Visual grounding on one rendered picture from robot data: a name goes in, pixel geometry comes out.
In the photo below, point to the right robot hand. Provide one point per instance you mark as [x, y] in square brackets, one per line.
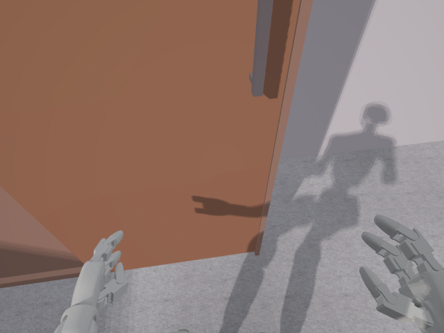
[427, 286]

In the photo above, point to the left robot forearm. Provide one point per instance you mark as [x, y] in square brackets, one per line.
[79, 319]

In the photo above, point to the handle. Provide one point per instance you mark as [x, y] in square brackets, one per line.
[263, 25]

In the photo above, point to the wardrobe door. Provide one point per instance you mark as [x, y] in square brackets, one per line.
[138, 115]
[26, 246]

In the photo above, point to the left robot hand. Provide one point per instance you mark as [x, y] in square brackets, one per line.
[96, 271]

